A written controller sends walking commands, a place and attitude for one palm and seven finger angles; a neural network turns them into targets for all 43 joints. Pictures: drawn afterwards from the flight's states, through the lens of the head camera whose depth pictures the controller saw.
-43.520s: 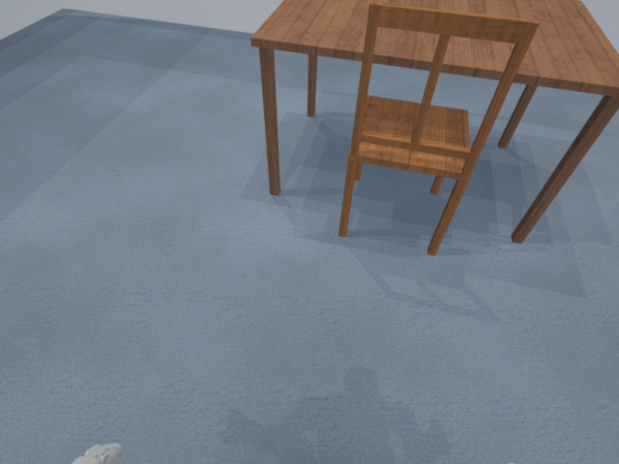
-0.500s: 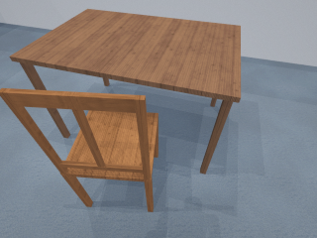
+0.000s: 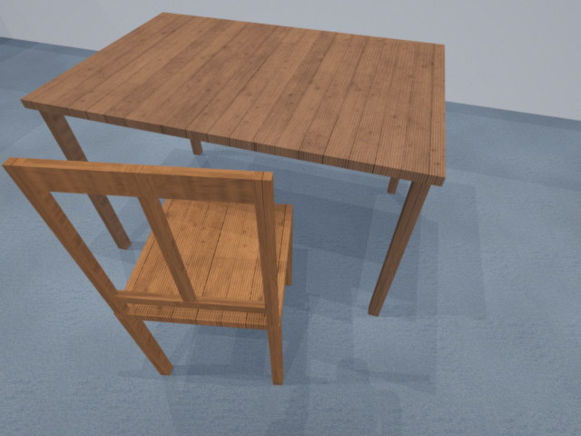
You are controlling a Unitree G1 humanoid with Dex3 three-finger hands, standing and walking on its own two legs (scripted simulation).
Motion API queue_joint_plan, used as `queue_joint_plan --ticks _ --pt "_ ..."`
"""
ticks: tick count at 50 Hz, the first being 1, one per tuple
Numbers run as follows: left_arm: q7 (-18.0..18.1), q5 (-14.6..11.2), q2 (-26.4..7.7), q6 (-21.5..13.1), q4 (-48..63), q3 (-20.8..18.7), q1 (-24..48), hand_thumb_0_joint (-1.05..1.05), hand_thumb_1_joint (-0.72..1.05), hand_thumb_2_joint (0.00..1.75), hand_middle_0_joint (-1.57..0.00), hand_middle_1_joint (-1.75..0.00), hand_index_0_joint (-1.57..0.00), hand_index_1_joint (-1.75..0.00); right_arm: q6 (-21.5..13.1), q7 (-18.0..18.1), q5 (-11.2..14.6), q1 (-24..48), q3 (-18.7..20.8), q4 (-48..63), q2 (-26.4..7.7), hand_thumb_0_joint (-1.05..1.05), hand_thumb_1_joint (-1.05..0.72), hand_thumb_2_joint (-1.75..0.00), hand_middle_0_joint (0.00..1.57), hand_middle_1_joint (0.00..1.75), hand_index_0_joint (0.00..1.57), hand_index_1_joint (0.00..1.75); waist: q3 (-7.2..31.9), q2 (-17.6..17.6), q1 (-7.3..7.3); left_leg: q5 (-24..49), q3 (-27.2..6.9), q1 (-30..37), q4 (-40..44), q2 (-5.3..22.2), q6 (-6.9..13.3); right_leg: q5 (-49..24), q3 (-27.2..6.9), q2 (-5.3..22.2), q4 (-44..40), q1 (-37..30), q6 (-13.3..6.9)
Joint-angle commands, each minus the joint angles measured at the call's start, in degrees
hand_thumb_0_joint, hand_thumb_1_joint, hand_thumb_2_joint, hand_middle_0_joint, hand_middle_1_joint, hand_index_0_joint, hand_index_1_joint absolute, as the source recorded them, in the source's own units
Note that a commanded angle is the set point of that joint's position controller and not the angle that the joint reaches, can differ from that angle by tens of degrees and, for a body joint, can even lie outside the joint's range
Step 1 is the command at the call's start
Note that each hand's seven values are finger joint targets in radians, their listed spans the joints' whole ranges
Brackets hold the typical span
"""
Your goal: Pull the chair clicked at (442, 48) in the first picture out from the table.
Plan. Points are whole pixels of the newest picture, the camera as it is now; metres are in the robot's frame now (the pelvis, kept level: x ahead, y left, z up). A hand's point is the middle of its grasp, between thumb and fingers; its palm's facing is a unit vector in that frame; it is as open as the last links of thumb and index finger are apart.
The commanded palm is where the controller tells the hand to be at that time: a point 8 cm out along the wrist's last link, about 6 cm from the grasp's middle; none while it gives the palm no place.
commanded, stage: look again from close up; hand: left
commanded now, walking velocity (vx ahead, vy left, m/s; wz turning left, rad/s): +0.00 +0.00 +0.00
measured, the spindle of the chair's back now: (171, 255) +0.45 +0.26 -0.08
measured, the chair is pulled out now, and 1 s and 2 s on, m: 0.22 0.22 0.22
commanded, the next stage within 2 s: shuffle to correct the standing spot in 0.14 s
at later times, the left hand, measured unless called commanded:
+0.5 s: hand out of the picture -0.04 +0.18 -0.17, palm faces +0.10 -0.97 -0.20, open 7.3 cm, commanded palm none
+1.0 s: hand out of the picture -0.01 +0.26 -0.18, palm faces +0.01 -0.98 -0.18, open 7.3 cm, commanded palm none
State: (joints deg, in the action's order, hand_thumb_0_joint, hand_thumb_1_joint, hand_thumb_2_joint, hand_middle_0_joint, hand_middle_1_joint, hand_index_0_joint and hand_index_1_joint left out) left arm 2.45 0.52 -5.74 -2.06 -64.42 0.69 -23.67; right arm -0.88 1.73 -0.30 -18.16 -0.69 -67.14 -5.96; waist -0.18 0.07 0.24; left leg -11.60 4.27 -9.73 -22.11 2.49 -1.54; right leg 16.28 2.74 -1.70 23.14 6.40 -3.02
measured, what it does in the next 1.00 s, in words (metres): lifts its right foot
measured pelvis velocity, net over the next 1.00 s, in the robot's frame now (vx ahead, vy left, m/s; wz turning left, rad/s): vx -0.01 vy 0.09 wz -0.02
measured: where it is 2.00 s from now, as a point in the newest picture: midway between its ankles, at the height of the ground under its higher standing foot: outside the picture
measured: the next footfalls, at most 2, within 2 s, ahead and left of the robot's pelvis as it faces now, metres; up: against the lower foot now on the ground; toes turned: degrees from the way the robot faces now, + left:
right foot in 1.04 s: +0.00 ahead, -0.01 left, +0.00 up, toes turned -1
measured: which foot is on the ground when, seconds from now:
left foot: down 0.00-1.00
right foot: down 0.00-0.68, up 0.70-1.00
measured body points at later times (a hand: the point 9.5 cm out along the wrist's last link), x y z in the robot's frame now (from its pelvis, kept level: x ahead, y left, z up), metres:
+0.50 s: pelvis +0.00 +0.02 +0.00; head +0.00 +0.00 +0.44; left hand -0.04 +0.23 -0.16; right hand -0.01 -0.20 -0.17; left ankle +0.00 +0.14 -0.74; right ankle -0.04 -0.08 -0.74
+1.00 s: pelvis -0.01 +0.09 +0.00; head -0.01 +0.09 +0.45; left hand -0.01 +0.31 -0.17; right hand -0.01 -0.14 -0.16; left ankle +0.01 +0.16 -0.74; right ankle -0.06 -0.03 -0.73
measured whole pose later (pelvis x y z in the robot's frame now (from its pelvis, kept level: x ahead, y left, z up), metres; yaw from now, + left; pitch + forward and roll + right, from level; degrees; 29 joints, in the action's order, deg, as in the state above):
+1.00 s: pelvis -0.01 +0.09 +0.00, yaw -1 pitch +1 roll +2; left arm 1.3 1.3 -9.2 1.4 -61.5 -1.6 -18.1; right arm -1.0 1.6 -1.0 -15.5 0.7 -64.0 -7.7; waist 1.0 2.8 -0.9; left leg -10.8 7.4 -12.6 -22.4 -3.2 4.2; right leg 22.9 1.1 2.8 35.8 13.3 0.0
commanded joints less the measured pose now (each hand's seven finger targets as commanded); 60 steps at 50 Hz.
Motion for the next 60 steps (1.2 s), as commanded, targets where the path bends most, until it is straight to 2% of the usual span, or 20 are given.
queue_joint_plan --ticks 1,14,19,26,29,31,32,33,34,35,36,39,43,49,51,53,54,55,57,60 --pt "0.51 0.17 -5.30 -0.69 0.65 -0.68 -6.55 0.00 0.90 0.90 -0.20 -0.30 -0.20 -0.30 -0.53 0.39 0.03 -4.17 0.70 0.80 -3.90 0.00 -0.90 -0.90 0.20 0.30 0.20 0.30 -5.49 0.08 0.08 6.98 -4.53 1.92 2.41 3.35 2.28 -11.50 -6.96 6.96 -5.40 7.19 1.11" --pt "0.54 0.28 -6.15 -0.68 1.36 -0.95 -5.77 0.00 0.90 0.90 -0.20 -0.30 -0.20 -0.30 -0.58 0.30 0.08 -3.97 0.76 1.20 -4.58 0.00 -0.90 -0.90 0.20 0.30 0.20 0.30 -6.22 -0.73 0.36 7.55 -4.56 0.86 2.59 2.99 2.54 -12.10 -7.12 7.35 -4.95 7.05 0.68" --pt "0.93 0.33 -8.08 -0.23 2.32 -2.17 -5.26 0.00 0.90 0.90 -0.20 -0.30 -0.20 -0.30 0.57 0.03 -0.09 -2.91 1.25 2.98 -4.69 0.00 -0.90 -0.90 0.20 0.30 0.20 0.30 -4.78 0.75 0.98 5.09 -3.15 -2.08 -0.70 1.63 1.72 -16.57 -9.51 11.08 -3.01 5.71 -0.73" --pt "1.54 0.78 -12.09 0.79 4.28 -4.68 -4.38 0.00 0.90 0.90 -0.20 -0.30 -0.20 -0.30 2.42 -0.52 -0.59 0.92 2.86 7.94 -5.62 0.00 -0.90 -0.90 0.20 0.30 0.20 0.30 -5.98 8.98 2.15 -7.93 -1.48 -11.42 -13.35 -0.76 0.66 -22.92 -18.53 21.42 -3.30 4.61 -7.27" --pt "1.79 1.16 -13.19 0.94 5.22 -5.61 -3.36 0.00 0.90 0.90 -0.20 -0.30 -0.20 -0.30 2.37 -0.81 -0.51 1.90 3.38 9.83 -5.73 0.00 -0.90 -0.90 0.20 0.30 0.20 0.30 -4.95 9.06 1.95 -9.02 -2.06 -12.43 -13.86 -0.92 0.87 -29.95 -18.10 22.79 0.69 3.48 -8.37" --pt "1.77 1.10 -13.79 1.24 6.41 -5.81 -0.68 0.00 0.90 0.90 -0.20 -0.30 -0.20 -0.30 2.13 -1.04 -0.43 -0.15 3.31 10.15 -5.59 0.00 -0.90 -0.90 0.20 0.30 0.20 0.30 -3.36 8.20 0.20 -2.89 -1.02 -4.86 -5.91 -1.46 1.09 -29.21 -14.82 20.29 4.50 7.91 -6.23" --pt "1.52 1.02 -12.84 1.48 7.05 -5.54 0.52 0.00 0.90 0.90 -0.20 -0.30 -0.20 -0.30 1.58 -0.95 -0.40 -1.80 3.24 9.65 -5.90 0.00 -0.90 -0.90 0.20 0.30 0.20 0.30 -2.11 5.61 -0.65 3.02 -1.28 1.12 -2.26 -0.84 1.54 -24.55 -11.22 16.17 7.62 11.36 -4.18" --pt "1.05 1.06 -10.80 1.72 7.73 -4.87 0.92 0.00 0.90 0.90 -0.20 -0.30 -0.20 -0.30 0.87 -0.71 -0.49 -3.57 3.49 9.16 -7.63 0.00 -0.90 -0.90 0.20 0.30 0.20 0.30 0.29 -0.44 -1.00 13.05 -4.91 6.74 -2.06 3.20 3.20 -13.68 -6.41 10.21 11.84 14.94 -1.13" --pt "0.85 1.15 -7.39 2.14 7.78 -3.90 0.84 0.00 0.90 0.90 -0.20 -0.30 -0.20 -0.30 0.47 -0.66 -0.43 -4.85 3.69 8.31 -9.59 0.00 -0.90 -0.90 0.20 0.30 0.20 0.30 0.41 -8.17 -1.16 17.04 -11.77 6.60 1.47 9.82 6.67 6.04 -0.59 4.83 16.16 16.70 2.10" --pt "0.90 1.07 -6.14 2.57 7.06 -3.36 1.04 0.00 0.90 0.90 -0.20 -0.30 -0.20 -0.30 0.14 -0.38 -0.40 -4.82 3.54 7.90 -10.01 0.00 -0.90 -0.90 0.20 0.30 0.20 0.30 -0.47 -11.13 -1.58 12.72 -16.96 1.82 7.20 13.15 9.39 15.43 -0.40 4.19 23.67 15.60 3.07" --pt "0.72 0.97 -6.15 2.85 6.64 -3.13 1.07 0.00 0.90 0.90 -0.20 -0.30 -0.20 -0.30 -0.18 -0.05 -0.48 -2.98 3.13 8.16 -9.67 0.00 -0.90 -0.90 0.20 0.30 0.20 0.30 -2.74 -7.53 -0.77 7.56 -18.85 -2.75 9.57 14.15 10.80 15.16 -2.59 5.02 28.09 14.94 2.67" --pt "-0.24 1.15 -5.19 2.36 4.62 -2.51 -0.90 0.00 0.90 0.90 -0.20 -0.30 -0.20 -0.30 -0.89 0.08 -0.50 1.85 2.19 7.99 -8.45 0.00 -0.90 -0.90 0.20 0.30 0.20 0.30 -4.40 -2.28 1.16 -0.35 -16.27 -6.02 11.51 12.96 11.28 9.71 -3.45 6.70 26.54 12.96 2.60" --pt "-0.67 1.05 -5.30 2.95 3.81 -2.23 -0.48 0.00 0.90 0.90 -0.20 -0.30 -0.20 -0.30 -0.61 0.29 -0.60 0.66 2.42 5.80 -8.66 0.00 -0.90 -0.90 0.20 0.30 0.20 0.30 -5.19 -3.65 -0.39 -8.51 -16.05 -5.33 13.42 12.33 9.82 8.91 -2.69 6.10 19.79 12.16 3.17" --pt "-1.01 0.85 -5.55 2.77 3.55 -2.37 -0.32 0.00 0.90 0.90 -0.20 -0.30 -0.20 -0.30 -0.64 0.59 -0.52 -0.94 2.89 3.46 -9.06 0.00 -0.90 -0.90 0.20 0.30 0.20 0.30 -3.49 -3.35 -0.65 -3.76 -15.10 -2.82 10.22 11.11 8.68 3.55 -2.41 5.13 7.56 9.24 2.41" --pt "-0.74 0.69 -5.74 1.95 2.45 -2.09 -1.78 0.00 0.90 0.90 -0.20 -0.30 -0.20 -0.30 -0.87 0.55 -0.30 -1.28 2.59 2.66 -8.01 0.00 -0.90 -0.90 0.20 0.30 0.20 0.30 -1.75 -2.66 -0.15 -1.10 -12.52 -2.40 7.36 8.07 6.14 -3.86 -3.34 5.78 -0.91 5.64 2.13" --pt "-0.45 0.33 -6.12 1.12 1.51 -1.66 -2.06 0.00 0.90 0.90 -0.20 -0.30 -0.20 -0.30 -1.23 0.32 -0.04 -2.12 2.00 2.01 -6.09 0.00 -0.90 -0.90 0.20 0.30 0.20 0.30 -1.95 -2.71 -0.50 2.11 -9.23 -1.57 6.02 4.78 3.90 -7.87 -5.00 7.57 -2.62 4.62 1.24" --pt "-0.55 0.84 -12.64 0.94 8.17 -1.15 2.42 0.00 0.90 0.90 -0.20 -0.30 -0.20 -0.30 -0.62 0.20 -1.44 -1.47 2.96 10.39 -10.29 0.00 -0.90 -0.90 0.20 0.30 0.20 0.30 -8.12 -9.23 -2.65 -1.99 -9.00 -4.51 9.77 1.75 4.62 2.02 1.05 1.91 8.16 10.65 0.54" --pt "-0.49 0.91 -8.84 2.26 7.05 -1.26 -0.14 0.00 0.90 0.90 -0.20 -0.30 -0.20 -0.30 -0.90 0.42 -1.45 1.21 4.10 8.76 -11.51 0.00 -0.90 -0.90 0.20 0.30 0.20 0.30 -6.07 -7.25 0.49 -17.53 -12.90 -10.22 9.89 7.93 4.95 6.29 -0.49 3.15 9.02 10.06 1.04" --pt "-0.42 1.22 -6.56 1.81 7.06 -0.71 -2.06 0.00 0.90 0.90 -0.20 -0.30 -0.20 -0.30 -0.34 0.12 -0.89 2.73 4.04 10.31 -9.77 0.00 -0.90 -0.90 0.20 0.30 0.20 0.30 -3.13 -3.11 0.92 -15.33 -11.72 -11.65 6.90 5.25 5.08 1.15 -1.35 3.50 5.56 7.43 0.59" --pt "0.25 0.34 -7.66 0.00 6.95 -0.79 -1.00 0.00 0.90 0.90 -0.20 -0.30 -0.20 -0.30 -0.40 -0.26 -0.95 0.06 2.96 9.27 -6.70 0.00 -0.90 -0.90 0.20 0.30 0.20 0.30 0.22 6.43 -0.81 -1.70 -6.46 -5.21 -5.20 0.98 3.80 -0.68 -8.99 8.03 -2.78 8.60 -1.00"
